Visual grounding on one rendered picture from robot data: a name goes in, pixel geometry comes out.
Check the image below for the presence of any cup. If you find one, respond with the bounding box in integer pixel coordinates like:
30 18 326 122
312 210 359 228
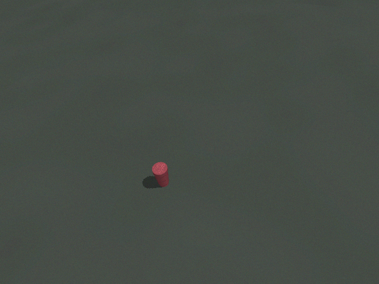
152 162 169 187

